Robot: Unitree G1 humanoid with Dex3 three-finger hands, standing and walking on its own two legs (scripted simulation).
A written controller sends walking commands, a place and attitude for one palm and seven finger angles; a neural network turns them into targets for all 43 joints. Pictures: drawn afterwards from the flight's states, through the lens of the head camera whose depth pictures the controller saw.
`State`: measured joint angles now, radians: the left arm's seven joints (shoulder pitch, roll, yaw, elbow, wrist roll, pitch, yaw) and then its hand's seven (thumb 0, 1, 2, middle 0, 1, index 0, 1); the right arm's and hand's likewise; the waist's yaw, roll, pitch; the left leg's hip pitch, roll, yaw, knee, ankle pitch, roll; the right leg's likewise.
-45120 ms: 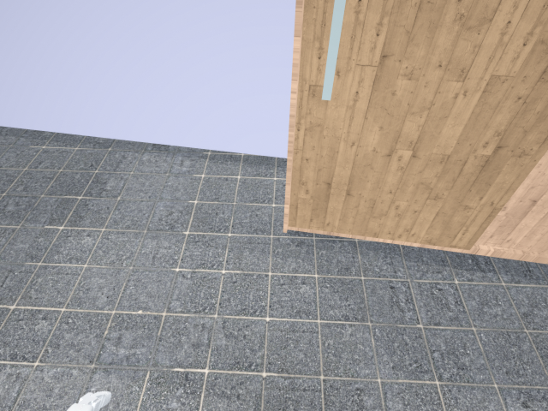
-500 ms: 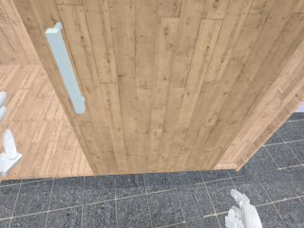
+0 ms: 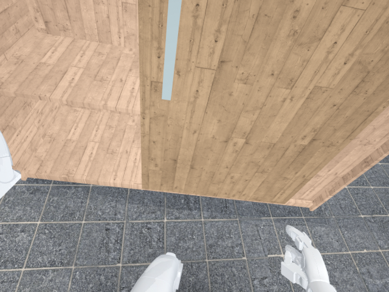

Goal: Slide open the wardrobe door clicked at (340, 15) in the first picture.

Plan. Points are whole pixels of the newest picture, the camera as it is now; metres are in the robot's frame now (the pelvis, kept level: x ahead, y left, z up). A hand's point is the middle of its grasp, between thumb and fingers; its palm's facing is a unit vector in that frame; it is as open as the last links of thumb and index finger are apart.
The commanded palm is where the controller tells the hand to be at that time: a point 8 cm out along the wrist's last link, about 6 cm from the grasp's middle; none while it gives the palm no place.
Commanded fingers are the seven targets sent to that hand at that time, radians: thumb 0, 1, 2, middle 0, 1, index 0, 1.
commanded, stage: stop stepping back and stand still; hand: left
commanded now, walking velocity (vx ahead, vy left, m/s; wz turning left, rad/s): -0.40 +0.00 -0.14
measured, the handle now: (171, 47) +0.64 +0.17 +0.15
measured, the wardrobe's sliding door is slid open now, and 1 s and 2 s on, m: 0.60 0.60 0.60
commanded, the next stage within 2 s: let the arm hang, fingers relaxed in 1.76 s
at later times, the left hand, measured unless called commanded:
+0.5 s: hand out of the picture +0.04 +0.43 +0.23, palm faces +0.45 -0.80 -0.39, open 7.4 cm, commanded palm -0.01 +0.46 +0.21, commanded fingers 0.00 0.90 0.90 -0.20 -0.30 -0.20 -0.30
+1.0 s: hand out of the picture -0.04 +0.54 +0.19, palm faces +0.54 -0.76 -0.35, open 7.4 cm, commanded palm -0.10 +0.54 +0.21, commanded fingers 0.00 0.90 0.90 -0.20 -0.30 -0.20 -0.30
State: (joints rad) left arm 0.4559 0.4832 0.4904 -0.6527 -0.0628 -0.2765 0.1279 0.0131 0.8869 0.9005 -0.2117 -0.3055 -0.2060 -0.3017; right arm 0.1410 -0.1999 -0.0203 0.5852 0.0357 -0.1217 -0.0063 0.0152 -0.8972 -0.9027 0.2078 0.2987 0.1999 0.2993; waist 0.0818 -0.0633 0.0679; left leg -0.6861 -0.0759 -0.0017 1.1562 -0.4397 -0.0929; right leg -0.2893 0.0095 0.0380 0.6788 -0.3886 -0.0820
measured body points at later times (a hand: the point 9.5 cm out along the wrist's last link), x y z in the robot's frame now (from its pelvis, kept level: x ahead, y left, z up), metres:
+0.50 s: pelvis -0.17 +0.17 -0.01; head -0.18 +0.22 +0.44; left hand +0.01 +0.47 +0.25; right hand -0.02 -0.08 -0.06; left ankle -0.14 +0.31 -0.69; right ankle -0.18 +0.00 -0.70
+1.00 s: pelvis -0.25 +0.24 +0.02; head -0.28 +0.26 +0.47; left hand -0.08 +0.57 +0.21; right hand -0.12 -0.02 -0.06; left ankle -0.21 +0.34 -0.70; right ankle -0.31 +0.09 -0.70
